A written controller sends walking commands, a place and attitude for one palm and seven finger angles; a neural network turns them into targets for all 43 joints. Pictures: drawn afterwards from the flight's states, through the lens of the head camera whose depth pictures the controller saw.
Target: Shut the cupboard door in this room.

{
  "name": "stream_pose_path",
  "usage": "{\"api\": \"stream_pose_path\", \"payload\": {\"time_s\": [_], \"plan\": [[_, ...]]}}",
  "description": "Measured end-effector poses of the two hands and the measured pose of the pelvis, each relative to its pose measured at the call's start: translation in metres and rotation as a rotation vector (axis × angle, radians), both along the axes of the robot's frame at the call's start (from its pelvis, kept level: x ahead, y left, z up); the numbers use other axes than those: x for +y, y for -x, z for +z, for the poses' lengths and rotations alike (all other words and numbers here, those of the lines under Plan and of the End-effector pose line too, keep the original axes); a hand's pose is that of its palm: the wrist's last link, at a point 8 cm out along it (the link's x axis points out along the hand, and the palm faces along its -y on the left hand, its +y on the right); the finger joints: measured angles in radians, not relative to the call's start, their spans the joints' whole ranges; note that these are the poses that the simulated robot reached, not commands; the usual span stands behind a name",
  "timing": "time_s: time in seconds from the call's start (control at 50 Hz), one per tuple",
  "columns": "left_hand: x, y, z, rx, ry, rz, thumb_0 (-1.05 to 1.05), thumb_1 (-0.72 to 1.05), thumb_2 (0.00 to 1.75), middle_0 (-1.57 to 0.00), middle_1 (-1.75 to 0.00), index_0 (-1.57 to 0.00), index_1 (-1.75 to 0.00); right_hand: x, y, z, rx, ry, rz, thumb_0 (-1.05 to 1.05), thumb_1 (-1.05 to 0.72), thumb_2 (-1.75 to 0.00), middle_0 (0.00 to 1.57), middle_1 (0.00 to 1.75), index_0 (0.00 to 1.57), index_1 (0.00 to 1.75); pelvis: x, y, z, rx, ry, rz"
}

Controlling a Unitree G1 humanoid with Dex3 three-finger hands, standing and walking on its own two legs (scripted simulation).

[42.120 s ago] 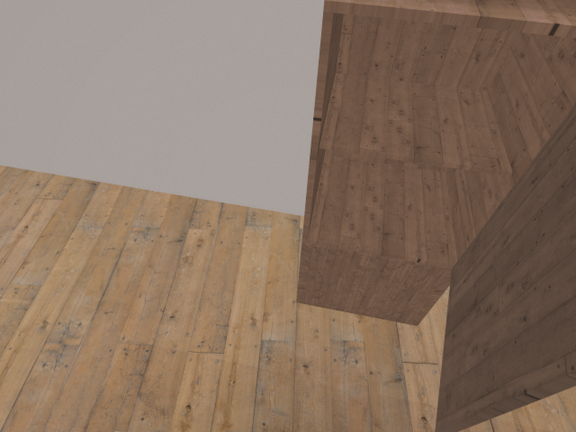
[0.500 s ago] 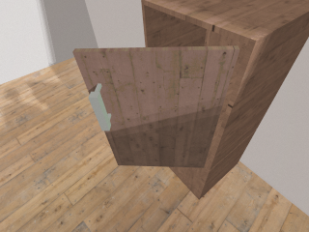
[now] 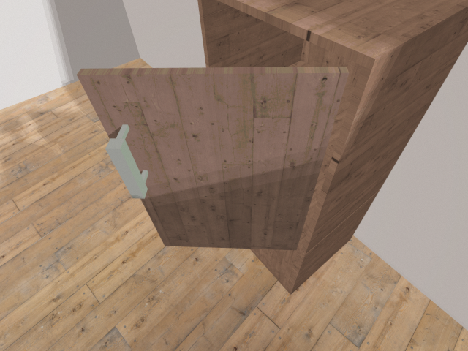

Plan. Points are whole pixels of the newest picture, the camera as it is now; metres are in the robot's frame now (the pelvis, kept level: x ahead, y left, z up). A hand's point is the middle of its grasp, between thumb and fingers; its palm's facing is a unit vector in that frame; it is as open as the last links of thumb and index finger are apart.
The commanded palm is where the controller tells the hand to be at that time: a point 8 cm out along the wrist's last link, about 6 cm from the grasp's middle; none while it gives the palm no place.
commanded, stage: raise the hand and make a fist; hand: left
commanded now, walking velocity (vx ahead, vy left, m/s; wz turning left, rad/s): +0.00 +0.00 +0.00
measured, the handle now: (132, 162) +0.43 +0.22 +0.08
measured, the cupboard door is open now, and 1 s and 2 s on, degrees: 49 49 49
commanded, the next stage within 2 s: bring the fist close to the handle in 1.94 s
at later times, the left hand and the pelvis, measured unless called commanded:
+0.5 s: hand out of the picture +0.09 +0.19 -0.06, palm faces +0.10 -0.99 -0.01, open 5.9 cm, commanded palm +0.10 +0.23 -0.02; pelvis -0.06 -0.01 -0.07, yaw +3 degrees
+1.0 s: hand (94, 323) +0.16 +0.22 +0.03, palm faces +0.07 -0.99 -0.07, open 3.6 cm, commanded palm +0.13 +0.26 +0.03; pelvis -0.05 +0.03 -0.06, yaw +3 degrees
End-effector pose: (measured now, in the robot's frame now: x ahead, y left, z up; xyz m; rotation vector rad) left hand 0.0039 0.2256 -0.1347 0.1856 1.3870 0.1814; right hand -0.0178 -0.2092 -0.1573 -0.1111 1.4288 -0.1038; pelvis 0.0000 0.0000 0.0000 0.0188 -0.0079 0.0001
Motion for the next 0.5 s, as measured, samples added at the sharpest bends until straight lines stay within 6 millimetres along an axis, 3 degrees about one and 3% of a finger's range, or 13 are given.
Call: {"api": "stream_pose_path", "payload": {"time_s": [0.04, 0.08, 0.2, 0.26, 0.32, 0.38, 0.44, 0.5], "plan": [[-0.001, -0.002, 0.000, -0.010, -0.006, 0.000, 0.01, 0.93, 0.90, -0.20, -0.30, -0.20, -0.30, -0.003, -0.003, 0.000, -0.003, -0.001, -0.002, 0.01, -0.91, -0.90, 0.19, 0.30, 0.20, 0.30, -0.002, 0.000, 0.000, 0.004, 0.005, 0.002], [0.006, -0.031, 0.013, -0.199, -0.012, 0.072, 0.01, 0.92, 0.90, -0.20, -0.30, -0.20, -0.30, -0.012, -0.016, 0.004, -0.114, 0.054, 0.004, 0.01, -0.91, -0.90, 0.20, 0.30, 0.20, 0.30, -0.005, 0.004, -0.004, 0.001, 0.007, -0.007], [0.003, -0.151, 0.122, -0.996, -0.038, 0.029, 0.01, 0.92, 0.90, -0.23, -0.33, -0.23, -0.34, -0.044, -0.092, 0.030, -0.572, 0.128, 0.033, 0.02, -0.91, -0.90, 0.20, 0.30, 0.20, 0.30, -0.003, 0.013, -0.012, 0.035, 0.008, 0.043], [-0.004, -0.173, 0.154, -1.289, 0.042, -0.030, 0.01, 0.92, 0.90, -0.26, -0.37, -0.26, -0.37, -0.055, -0.132, 0.053, -0.764, 0.150, 0.064, 0.02, -0.91, -0.90, 0.20, 0.30, 0.20, 0.30, -0.007, 0.024, -0.021, 0.080, -0.007, 0.036], [-0.011, -0.157, 0.148, -1.438, 0.146, -0.113, 0.00, 0.91, 0.90, -0.31, -0.42, -0.31, -0.42, -0.060, -0.163, 0.077, -0.899, 0.172, 0.126, 0.02, -0.91, -0.90, 0.20, 0.30, 0.20, 0.30, -0.011, 0.036, -0.034, 0.115, -0.016, 0.018], [-0.009, -0.120, 0.113, -1.366, 0.204, -0.169, 0.00, 0.91, 0.90, -0.36, -0.47, -0.36, -0.48, -0.060, -0.185, 0.092, -0.986, 0.196, 0.201, 0.02, -0.91, -0.90, 0.20, 0.30, 0.20, 0.30, -0.013, 0.046, -0.048, 0.138, -0.012, 0.023], [0.002, -0.080, 0.082, -1.239, 0.199, -0.128, 0.00, 0.90, 0.90, -0.41, -0.53, -0.41, -0.53, -0.052, -0.200, 0.095, -1.041, 0.209, 0.264, 0.01, -0.91, -0.90, 0.19, 0.30, 0.20, 0.30, -0.010, 0.056, -0.062, 0.159, 0.002, 0.038], [0.017, -0.059, 0.081, -1.253, 0.121, -0.082, 0.01, 0.90, 0.90, -0.47, -0.59, -0.47, -0.59, -0.034, -0.204, 0.083, -1.059, 0.190, 0.308, 0.01, -0.91, -0.90, 0.19, 0.30, 0.20, 0.30, -0.005, 0.063, -0.074, 0.173, 0.024, 0.057]]}}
